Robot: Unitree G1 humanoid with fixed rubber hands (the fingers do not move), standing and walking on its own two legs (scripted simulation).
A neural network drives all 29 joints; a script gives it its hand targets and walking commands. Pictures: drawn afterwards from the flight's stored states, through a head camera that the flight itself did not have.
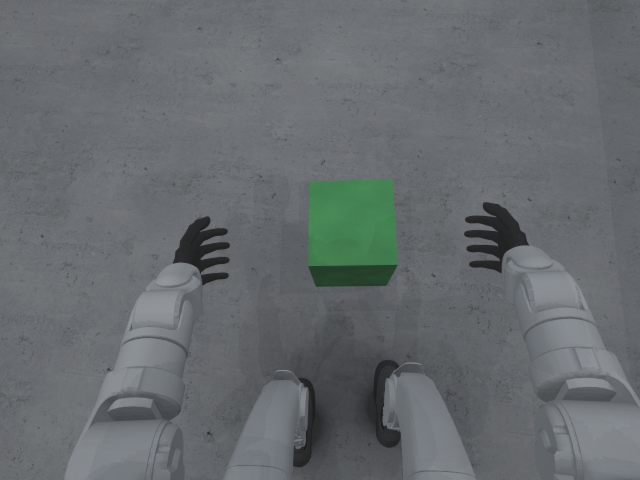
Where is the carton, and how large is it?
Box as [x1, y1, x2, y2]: [308, 179, 397, 286]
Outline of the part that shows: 392,179 309,181 308,266 316,286 386,285 397,265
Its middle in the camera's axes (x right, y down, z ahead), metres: +0.08 +0.00 +1.02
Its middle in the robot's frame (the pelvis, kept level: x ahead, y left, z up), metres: +0.56 -0.02 -0.57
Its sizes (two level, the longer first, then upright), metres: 0.210 0.200 0.250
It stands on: the floor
